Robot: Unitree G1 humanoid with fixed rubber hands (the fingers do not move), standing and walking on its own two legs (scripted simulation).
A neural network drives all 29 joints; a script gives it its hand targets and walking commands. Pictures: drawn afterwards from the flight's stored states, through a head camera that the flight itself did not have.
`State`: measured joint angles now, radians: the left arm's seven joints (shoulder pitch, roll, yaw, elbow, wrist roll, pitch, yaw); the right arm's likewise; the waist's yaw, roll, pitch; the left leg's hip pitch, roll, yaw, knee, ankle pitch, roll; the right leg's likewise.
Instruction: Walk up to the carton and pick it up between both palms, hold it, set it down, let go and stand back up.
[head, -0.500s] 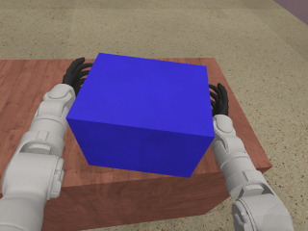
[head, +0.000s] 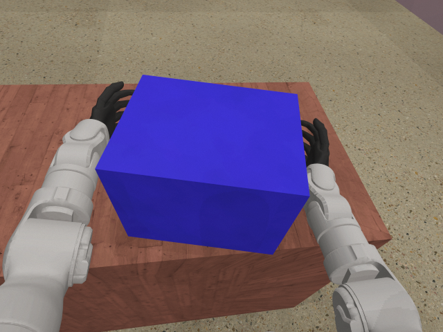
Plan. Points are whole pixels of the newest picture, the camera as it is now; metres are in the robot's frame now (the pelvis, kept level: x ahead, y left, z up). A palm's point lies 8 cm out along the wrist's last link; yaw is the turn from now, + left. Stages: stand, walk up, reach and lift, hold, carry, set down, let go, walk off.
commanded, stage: reach and lift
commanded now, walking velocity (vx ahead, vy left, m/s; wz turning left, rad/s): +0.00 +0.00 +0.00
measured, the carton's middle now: (209, 167) +0.38 -0.02 +0.06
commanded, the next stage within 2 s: none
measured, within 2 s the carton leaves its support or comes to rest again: leaves its support in 0.70 s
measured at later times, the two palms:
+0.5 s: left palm (106, 123) +0.46 +0.15 +0.12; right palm (316, 162) +0.35 -0.22 +0.10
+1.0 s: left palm (110, 120) +0.43 +0.14 +0.16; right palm (331, 165) +0.33 -0.23 +0.11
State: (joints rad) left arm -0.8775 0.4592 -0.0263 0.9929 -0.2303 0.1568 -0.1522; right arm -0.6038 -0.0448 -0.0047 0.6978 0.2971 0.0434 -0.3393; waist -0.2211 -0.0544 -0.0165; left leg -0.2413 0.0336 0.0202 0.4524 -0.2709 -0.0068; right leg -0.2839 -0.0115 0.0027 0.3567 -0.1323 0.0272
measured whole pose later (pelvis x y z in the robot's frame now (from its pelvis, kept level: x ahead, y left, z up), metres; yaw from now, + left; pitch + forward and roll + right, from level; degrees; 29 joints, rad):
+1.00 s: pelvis -0.01 -0.01 +0.00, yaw +0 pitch +1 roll +0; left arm -0.84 0.31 0.11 0.85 0.01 0.20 -0.17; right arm -0.50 -0.07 -0.11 0.60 0.19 0.02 -0.22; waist -0.16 -0.05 -0.03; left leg -0.17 0.02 0.02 0.36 -0.21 -0.01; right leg -0.23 -0.02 0.00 0.32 -0.10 0.02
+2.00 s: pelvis -0.02 -0.01 +0.00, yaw +0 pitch -1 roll +0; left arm -0.77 0.22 0.23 0.47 0.05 0.61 -0.03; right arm -0.70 -0.16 -0.11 0.60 0.19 0.33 -0.10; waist -0.11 -0.05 -0.10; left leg -0.13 0.02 0.02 0.34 -0.19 -0.01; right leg -0.20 -0.02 0.00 0.31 -0.09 0.02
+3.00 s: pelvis -0.02 -0.01 +0.00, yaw +0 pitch -1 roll +0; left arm -0.86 0.21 0.28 0.43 0.07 0.80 0.01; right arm -0.89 -0.25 -0.07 0.68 0.27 0.50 -0.07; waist -0.10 -0.05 -0.14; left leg -0.13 0.02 0.02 0.34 -0.19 -0.02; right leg -0.20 -0.02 0.00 0.31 -0.09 0.02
